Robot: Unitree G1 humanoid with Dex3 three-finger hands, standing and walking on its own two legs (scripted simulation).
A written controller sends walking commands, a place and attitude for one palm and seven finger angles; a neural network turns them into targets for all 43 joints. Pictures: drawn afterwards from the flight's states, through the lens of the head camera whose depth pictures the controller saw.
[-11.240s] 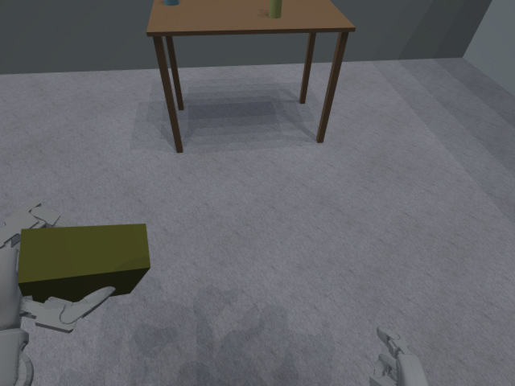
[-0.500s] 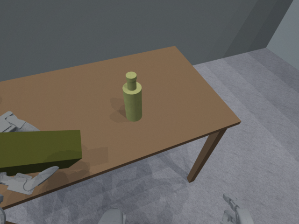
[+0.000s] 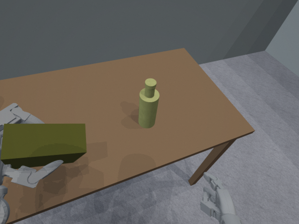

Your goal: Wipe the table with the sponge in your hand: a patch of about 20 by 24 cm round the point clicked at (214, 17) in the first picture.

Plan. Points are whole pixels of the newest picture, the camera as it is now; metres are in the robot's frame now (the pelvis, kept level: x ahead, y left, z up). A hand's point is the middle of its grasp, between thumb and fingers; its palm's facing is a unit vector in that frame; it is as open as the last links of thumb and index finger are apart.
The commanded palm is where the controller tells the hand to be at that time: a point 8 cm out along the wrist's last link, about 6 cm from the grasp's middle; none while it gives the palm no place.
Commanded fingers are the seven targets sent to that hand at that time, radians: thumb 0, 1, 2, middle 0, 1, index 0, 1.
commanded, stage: come to a stop and stand still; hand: left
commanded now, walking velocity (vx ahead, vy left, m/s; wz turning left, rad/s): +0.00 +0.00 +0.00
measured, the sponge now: (57, 146) +0.23 +0.21 +0.14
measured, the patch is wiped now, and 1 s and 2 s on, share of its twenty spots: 0.00 0.00 0.00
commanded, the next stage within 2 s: look again from close up in 0.62 s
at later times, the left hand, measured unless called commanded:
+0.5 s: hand out of the picture +0.19 +0.30 +0.16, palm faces +0.42 -0.82 -0.37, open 9.6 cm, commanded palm +0.12 +0.32 +0.18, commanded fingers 0.00 0.10 1.30 -1.20 -1.60 -1.20 -1.60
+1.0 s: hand (3, 149) +0.21 +0.29 +0.16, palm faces +0.37 -0.85 -0.38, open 9.6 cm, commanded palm +0.15 +0.32 +0.18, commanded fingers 0.00 0.10 1.30 -1.20 -1.60 -1.20 -1.60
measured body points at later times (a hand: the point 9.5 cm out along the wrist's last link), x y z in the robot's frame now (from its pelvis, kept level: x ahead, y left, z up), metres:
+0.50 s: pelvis -0.03 +0.04 +0.00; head -0.01 +0.07 +0.44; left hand +0.16 +0.34 +0.18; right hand +0.13 -0.18 -0.08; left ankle +0.03 +0.15 -0.74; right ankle +0.00 -0.13 -0.74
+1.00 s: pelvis -0.01 +0.04 +0.00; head +0.02 +0.07 +0.45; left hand +0.18 +0.33 +0.18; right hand +0.18 -0.18 -0.06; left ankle +0.03 +0.15 -0.74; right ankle +0.00 -0.13 -0.74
